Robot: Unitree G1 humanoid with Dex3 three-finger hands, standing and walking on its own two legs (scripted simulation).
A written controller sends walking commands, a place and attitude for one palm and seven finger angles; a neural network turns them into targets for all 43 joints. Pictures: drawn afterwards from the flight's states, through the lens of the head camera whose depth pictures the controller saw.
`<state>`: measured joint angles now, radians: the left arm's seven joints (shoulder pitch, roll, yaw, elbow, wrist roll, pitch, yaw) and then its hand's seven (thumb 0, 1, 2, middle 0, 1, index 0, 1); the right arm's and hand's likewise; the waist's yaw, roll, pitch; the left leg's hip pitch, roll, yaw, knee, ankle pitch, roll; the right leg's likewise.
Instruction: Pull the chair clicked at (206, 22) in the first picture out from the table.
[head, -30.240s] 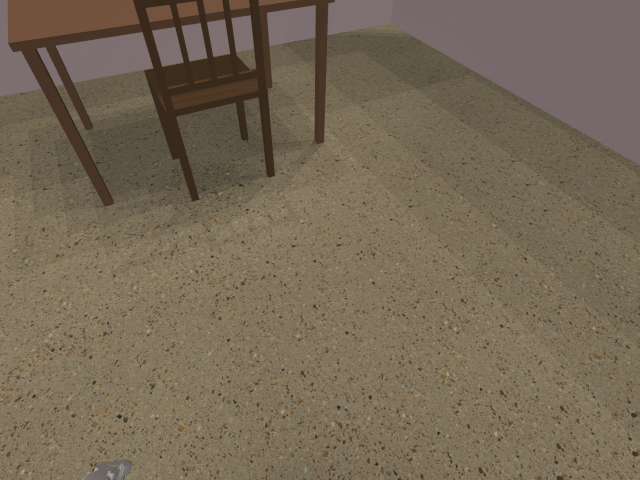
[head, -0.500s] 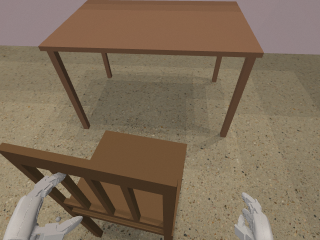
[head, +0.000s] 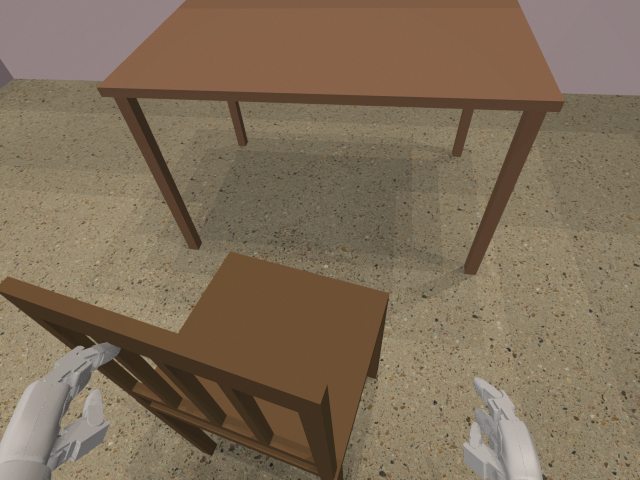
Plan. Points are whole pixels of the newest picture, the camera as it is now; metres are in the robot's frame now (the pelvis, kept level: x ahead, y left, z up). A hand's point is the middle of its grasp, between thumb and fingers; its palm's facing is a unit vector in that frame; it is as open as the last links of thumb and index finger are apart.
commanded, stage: draw the hand back to the body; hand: left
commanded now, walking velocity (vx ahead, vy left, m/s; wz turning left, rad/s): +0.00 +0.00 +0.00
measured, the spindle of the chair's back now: (195, 392) +0.22 +0.23 -0.08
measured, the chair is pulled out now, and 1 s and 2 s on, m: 0.62 0.62 0.62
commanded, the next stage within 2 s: step back with the hand held close in 0.10 s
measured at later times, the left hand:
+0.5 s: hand (99, 452) +0.11 +0.25 +0.05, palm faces +0.03 -0.83 -0.56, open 6.7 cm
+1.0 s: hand out of the picture +0.05 +0.30 +0.12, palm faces +0.39 -0.85 -0.36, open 7.4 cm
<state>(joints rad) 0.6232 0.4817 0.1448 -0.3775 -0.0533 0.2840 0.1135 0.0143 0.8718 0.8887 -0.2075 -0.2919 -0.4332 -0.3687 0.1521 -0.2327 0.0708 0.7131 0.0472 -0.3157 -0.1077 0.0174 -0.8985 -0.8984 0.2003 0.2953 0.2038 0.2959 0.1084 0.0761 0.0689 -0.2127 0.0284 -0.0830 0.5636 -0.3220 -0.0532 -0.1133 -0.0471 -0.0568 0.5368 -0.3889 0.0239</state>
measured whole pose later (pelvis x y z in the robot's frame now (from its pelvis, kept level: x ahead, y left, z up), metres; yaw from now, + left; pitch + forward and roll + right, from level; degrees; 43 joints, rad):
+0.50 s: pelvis -0.07 +0.00 +0.01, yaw -1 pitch -3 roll -1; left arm 0.58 0.56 0.21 -0.43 -0.08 0.19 0.08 0.02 0.89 0.90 -0.21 -0.30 -0.38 -0.33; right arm 0.11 -0.25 0.03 0.56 0.08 -0.12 -0.13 0.02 -0.90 -0.90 0.20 0.30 0.20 0.30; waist 0.05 0.03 0.25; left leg -0.26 0.06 -0.08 0.49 -0.18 -0.07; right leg -0.18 -0.01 -0.05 0.49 -0.25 0.01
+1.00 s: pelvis -0.17 +0.05 -0.01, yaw +0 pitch -3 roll -2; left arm 0.48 0.33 0.33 -0.46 -0.02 -0.07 0.17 0.02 0.89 0.90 -0.21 -0.30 -0.21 -0.30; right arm 0.23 -0.20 0.02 0.63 0.01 -0.10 -0.11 0.02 -0.90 -0.90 0.20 0.30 0.20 0.30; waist -0.02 -0.03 0.06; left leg -0.36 0.02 -0.03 0.65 -0.25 0.01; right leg -0.45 -0.05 -0.01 0.88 -0.41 0.03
